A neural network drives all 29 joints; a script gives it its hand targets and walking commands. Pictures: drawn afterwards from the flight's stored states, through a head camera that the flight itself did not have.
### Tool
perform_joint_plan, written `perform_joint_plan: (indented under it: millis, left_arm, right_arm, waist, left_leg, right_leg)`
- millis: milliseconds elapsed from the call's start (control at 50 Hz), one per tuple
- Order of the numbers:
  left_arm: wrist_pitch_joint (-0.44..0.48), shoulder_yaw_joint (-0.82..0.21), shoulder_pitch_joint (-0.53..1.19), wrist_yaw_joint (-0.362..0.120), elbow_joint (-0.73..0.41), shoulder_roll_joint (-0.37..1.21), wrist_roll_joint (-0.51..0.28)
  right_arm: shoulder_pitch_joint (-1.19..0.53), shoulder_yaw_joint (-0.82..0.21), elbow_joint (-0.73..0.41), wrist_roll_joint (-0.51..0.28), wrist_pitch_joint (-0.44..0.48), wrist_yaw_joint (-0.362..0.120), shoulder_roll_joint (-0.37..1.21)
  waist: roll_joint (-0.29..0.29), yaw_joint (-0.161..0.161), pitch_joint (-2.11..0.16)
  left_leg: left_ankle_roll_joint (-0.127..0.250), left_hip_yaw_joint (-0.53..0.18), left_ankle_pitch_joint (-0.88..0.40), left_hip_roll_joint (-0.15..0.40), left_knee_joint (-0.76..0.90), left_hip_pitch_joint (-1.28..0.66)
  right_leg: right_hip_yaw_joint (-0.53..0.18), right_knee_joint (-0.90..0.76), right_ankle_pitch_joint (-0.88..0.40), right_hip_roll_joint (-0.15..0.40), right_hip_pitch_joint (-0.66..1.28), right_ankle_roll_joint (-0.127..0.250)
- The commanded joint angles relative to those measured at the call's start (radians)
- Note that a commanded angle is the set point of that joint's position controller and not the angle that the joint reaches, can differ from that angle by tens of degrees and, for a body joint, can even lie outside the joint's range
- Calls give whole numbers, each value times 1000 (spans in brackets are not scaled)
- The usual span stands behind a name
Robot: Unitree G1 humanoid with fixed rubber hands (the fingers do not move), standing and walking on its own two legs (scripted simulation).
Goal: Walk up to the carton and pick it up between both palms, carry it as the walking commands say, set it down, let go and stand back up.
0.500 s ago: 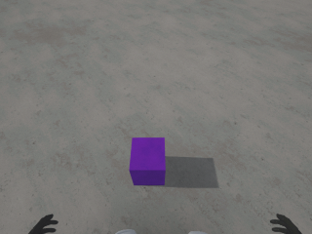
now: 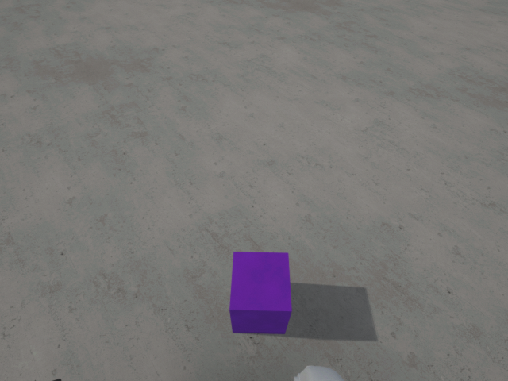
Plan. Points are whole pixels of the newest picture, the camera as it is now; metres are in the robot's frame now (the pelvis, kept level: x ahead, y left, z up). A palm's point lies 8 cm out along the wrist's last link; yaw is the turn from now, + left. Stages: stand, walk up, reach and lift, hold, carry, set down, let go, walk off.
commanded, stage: walk up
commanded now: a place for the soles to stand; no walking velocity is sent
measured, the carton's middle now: (259, 293) +0.50 -0.01 -0.64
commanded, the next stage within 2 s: stand in 1.74 s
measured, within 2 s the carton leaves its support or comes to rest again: neither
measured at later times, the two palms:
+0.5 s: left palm (87, 343) +0.19 +0.30 -0.09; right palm (476, 349) +0.18 -0.35 -0.08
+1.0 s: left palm out of the picture +0.12 +0.30 -0.09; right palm (481, 373) +0.15 -0.35 -0.08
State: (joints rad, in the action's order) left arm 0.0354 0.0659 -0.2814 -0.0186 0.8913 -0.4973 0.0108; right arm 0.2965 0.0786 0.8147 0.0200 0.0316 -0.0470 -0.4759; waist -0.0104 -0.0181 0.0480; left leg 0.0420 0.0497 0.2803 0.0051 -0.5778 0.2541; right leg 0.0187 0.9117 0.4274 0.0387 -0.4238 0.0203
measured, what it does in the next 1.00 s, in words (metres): steps on the spot: right foot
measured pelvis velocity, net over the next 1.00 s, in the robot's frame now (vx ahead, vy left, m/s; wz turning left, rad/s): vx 0.04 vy -0.02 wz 0.05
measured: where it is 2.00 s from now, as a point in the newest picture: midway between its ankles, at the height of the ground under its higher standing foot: outside the picture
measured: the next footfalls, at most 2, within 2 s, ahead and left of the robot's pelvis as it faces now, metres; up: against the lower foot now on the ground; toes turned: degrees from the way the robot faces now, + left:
right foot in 0.16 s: +0.12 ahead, -0.13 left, +0.00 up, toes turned +7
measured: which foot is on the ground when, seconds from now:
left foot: down 0.00-1.00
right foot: up 0.00-0.14, down 0.16-1.00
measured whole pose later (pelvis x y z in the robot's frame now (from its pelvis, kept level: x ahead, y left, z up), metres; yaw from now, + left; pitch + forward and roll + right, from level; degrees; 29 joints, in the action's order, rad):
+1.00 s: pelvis +0.04 -0.02 +0.01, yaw +3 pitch -1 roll +0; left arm 0.00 0.03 -0.08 -0.03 1.06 -0.42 0.01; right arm 0.12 0.00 1.06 0.01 0.04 0.00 -0.43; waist -0.02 0.02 0.02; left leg -0.01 -0.01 0.21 0.00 -0.36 0.13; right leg 0.09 0.36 0.13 0.01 -0.21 0.03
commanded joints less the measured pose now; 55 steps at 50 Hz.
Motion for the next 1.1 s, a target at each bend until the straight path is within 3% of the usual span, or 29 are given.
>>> perform_joint_plan:
  millis: [0, 40, 80, 100, 120, 140, 160, 180, 200, 220, 240, 280, 320, 420, 700, 940, 1000, 1080]
  left_arm:
    - [0, 29, -2, -3, -52, -126, 7]
    - [-5, 28, 8, -2, -50, -110, 2]
    - [-4, 29, 7, 2, -52, -108, 4]
    - [-2, 32, 18, 4, -59, -133, 7]
    - [-4, 35, 36, 5, -68, -164, 7]
    - [-6, 30, 67, 6, -78, -169, -1]
    - [-9, 21, 102, 6, -82, -156, -4]
    - [-12, 17, 131, 7, -78, -147, -9]
    - [-15, 10, 141, 6, -79, -121, -15]
    - [-20, 0, 127, 2, -70, -103, -22]
    - [-21, 1, 120, 2, -60, -110, -23]
    - [-18, 3, 139, 7, -55, -120, -20]
    - [-22, 1, 164, 8, -48, -120, -21]
    - [-27, -5, 214, 6, -21, -101, -17]
    - [-26, -6, 290, -9, 73, -91, -3]
    - [-25, -2, 258, -12, 117, -85, -2]
    - [-25, 0, 250, -11, 123, -82, -2]
    - [-24, -1, 244, -9, 132, -81, -4]
  right_arm:
    - [-7, 41, -49, -5, 29, 26, -229]
    - [-27, 27, -50, -16, 30, 35, -216]
    - [-20, 6, -43, -32, 26, 44, -178]
    - [8, -4, -36, -41, 25, 50, -157]
    - [24, -6, -36, -47, 25, 56, -150]
    - [32, -9, -28, -47, 23, 62, -147]
    - [29, -12, -21, -45, 24, 66, -142]
    - [53, -10, -1, -37, 25, 69, -146]
    - [41, -12, 15, -31, 27, 72, -155]
    - [-2, -11, 14, -30, 31, 71, -175]
    - [-35, -12, 13, -34, 34, 69, -185]
    - [-33, -17, 31, -35, 34, 74, -170]
    - [-36, -19, 45, -34, 31, 78, -167]
    - [-114, -29, 64, -30, 26, 74, -146]
    - [-217, -39, 156, -9, 17, 54, -138]
    - [-227, -49, 198, -7, 22, 53, -127]
    - [-230, -50, 201, -4, 23, 55, -129]
    - [-228, -54, 209, -8, 24, 59, -124]
  waist:
    - [144, 13, 38]
    - [123, 22, -19]
    - [73, 44, -71]
    - [11, 41, -104]
    - [-63, 27, -140]
    - [-77, 9, -162]
    - [-65, -7, -154]
    - [-35, -18, -151]
    - [-15, -11, -145]
    - [0, 12, -125]
    - [1, 30, -110]
    - [-5, 23, -123]
    - [3, 16, -131]
    - [19, 22, -122]
    - [-27, 27, -44]
    - [2, 37, -57]
    - [27, 40, -57]
    - [18, 38, -78]
  left_leg:
    - [142, -282, -84, 251, 263, 46]
    - [120, -231, -269, 242, 180, 53]
    - [66, -170, -397, 198, 56, 45]
    - [27, -131, -382, 169, 2, 44]
    - [-11, -96, -311, 125, -48, 47]
    - [-34, -87, -207, 83, -68, 16]
    - [-26, -88, -131, 72, -32, -9]
    - [-22, -91, -160, 83, 19, -27]
    - [-12, -112, -242, 108, 53, -65]
    - [6, -147, -282, 132, 57, -67]
    - [19, -148, -341, 140, 39, -49]
    - [6, -122, -465, 128, 10, -57]
    - [-4, -121, -502, 127, 27, -66]
    - [-5, -123, -378, 118, 83, -61]
    - [-19, -145, -51, 100, 265, -53]
    - [-21, -169, -33, 115, 311, -41]
    - [-21, -168, -78, 121, 310, -37]
    - [-23, -167, -148, 128, 302, -59]
  right_leg:
    - [-5, -173, -91, 18, 29, 3]
    - [12, -257, -161, -3, 136, 15]
    - [3, -389, -300, -14, 246, 46]
    - [-48, -407, -427, 38, 288, 77]
    - [-128, -409, -530, 131, 308, 110]
    - [-200, -414, -553, 197, 275, 153]
    - [-198, -415, -552, 210, 250, 170]
    - [-161, -367, -523, 189, 242, 156]
    - [-121, -333, -516, 143, 204, 114]
    - [-92, -343, -481, 103, 186, 80]
    - [-73, -360, -475, 91, 209, 68]
    - [-75, -349, -590, 107, 259, 80]
    - [-64, -337, -624, 110, 269, 84]
    - [-66, -411, -528, 112, 280, 68]
    - [-102, -646, -97, 110, 242, 26]
    - [-88, -646, -135, 104, 278, 15]
    - [-82, -631, -184, 103, 297, 17]
    - [-69, -617, -248, 103, 313, 19]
